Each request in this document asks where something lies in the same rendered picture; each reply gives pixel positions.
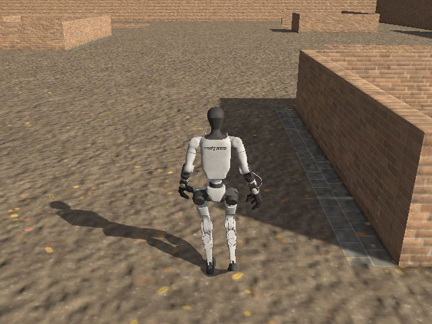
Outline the robot left upper arm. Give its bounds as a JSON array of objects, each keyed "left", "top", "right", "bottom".
[{"left": 183, "top": 136, "right": 202, "bottom": 173}]

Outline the left robot hand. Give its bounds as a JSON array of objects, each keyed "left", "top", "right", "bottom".
[{"left": 178, "top": 186, "right": 194, "bottom": 199}]

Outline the left robot foot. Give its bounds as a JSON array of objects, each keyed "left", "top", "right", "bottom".
[{"left": 206, "top": 257, "right": 216, "bottom": 275}]

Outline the left robot forearm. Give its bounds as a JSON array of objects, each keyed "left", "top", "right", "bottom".
[{"left": 180, "top": 164, "right": 191, "bottom": 188}]

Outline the robot right upper arm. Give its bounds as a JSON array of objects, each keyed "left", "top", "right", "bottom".
[{"left": 230, "top": 136, "right": 250, "bottom": 174}]

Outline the humanoid robot torso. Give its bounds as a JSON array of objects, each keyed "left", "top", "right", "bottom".
[{"left": 200, "top": 133, "right": 232, "bottom": 203}]

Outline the right robot hand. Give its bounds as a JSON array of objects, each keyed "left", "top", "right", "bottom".
[{"left": 246, "top": 192, "right": 262, "bottom": 210}]

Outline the right robot forearm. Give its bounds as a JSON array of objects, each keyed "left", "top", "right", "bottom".
[{"left": 244, "top": 164, "right": 259, "bottom": 194}]

